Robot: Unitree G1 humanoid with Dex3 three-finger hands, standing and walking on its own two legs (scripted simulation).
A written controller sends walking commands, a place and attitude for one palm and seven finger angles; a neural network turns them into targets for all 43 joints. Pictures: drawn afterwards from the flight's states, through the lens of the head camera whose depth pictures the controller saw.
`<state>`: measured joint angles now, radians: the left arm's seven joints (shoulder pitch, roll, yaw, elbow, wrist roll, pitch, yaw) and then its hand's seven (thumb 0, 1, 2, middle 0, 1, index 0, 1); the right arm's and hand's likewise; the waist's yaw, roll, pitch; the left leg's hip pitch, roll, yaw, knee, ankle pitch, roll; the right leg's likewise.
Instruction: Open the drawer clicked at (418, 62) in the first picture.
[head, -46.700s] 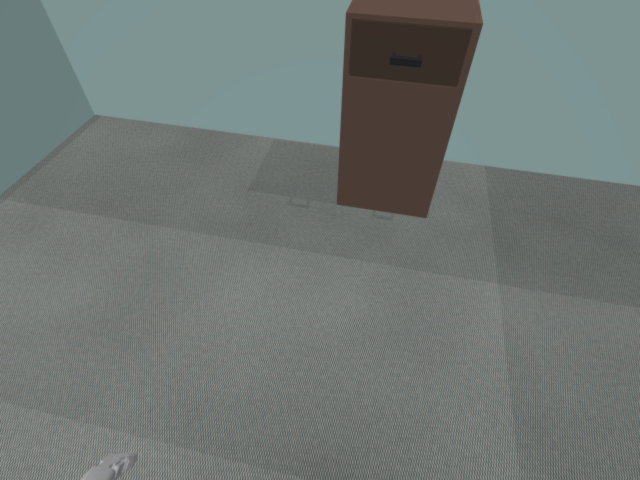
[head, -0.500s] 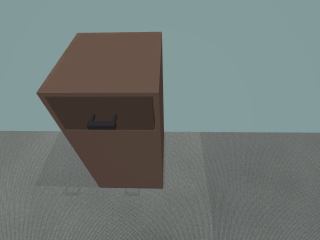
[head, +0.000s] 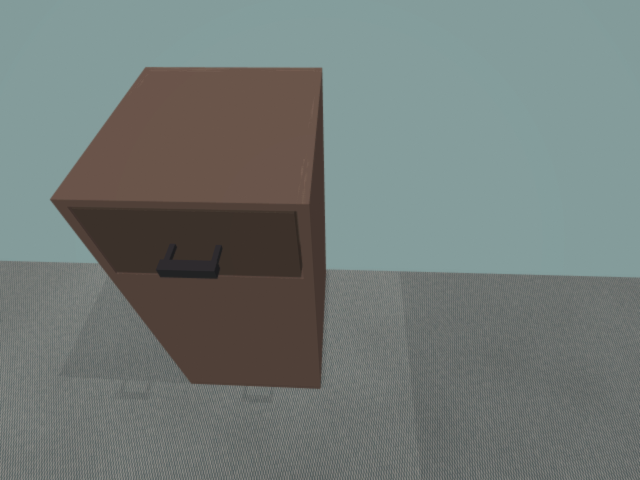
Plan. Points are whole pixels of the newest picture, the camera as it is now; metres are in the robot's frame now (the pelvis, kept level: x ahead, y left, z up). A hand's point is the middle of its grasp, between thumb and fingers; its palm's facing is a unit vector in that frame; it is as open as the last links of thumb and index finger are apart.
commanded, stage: shuffle to correct the standing spot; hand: left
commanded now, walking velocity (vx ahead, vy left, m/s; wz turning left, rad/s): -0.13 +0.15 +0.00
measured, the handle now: (191, 259) +0.46 +0.26 -0.06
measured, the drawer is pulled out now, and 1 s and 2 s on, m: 0.00 0.00 0.00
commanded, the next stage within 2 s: come to a stop and stand still in 0.26 s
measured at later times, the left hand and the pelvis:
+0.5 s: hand out of the picture -0.01 +0.26 -0.19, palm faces +0.08 -0.96 -0.27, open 7.4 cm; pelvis -0.03 +0.05 -0.01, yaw +0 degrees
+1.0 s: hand out of the picture -0.06 +0.17 -0.18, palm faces +0.00 -0.99 -0.13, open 7.4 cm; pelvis -0.03 +0.03 -0.01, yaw -2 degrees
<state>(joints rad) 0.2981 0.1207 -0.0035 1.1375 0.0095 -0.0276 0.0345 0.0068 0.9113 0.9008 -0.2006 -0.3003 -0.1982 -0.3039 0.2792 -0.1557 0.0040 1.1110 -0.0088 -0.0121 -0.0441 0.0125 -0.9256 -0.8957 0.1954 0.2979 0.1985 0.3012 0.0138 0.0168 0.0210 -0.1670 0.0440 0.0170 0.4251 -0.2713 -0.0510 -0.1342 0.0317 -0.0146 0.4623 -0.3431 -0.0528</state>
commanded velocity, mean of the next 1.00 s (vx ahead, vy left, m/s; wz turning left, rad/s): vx -0.02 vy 0.01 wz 0.00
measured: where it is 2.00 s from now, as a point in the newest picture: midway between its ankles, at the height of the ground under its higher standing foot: outside the picture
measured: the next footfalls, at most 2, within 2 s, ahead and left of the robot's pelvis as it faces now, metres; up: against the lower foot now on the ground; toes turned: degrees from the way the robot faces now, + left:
left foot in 0.42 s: +0.04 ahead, +0.18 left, +0.00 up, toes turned +4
right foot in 0.70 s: -0.04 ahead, -0.03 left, +0.00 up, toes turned -3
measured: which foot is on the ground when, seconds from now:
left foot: down 0.00-0.16, up 0.18-0.40, down 0.42-0.74, up 0.76-0.98, down 1.00-1.00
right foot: down 0.00-0.42, up 0.44-0.68, down 0.70-1.00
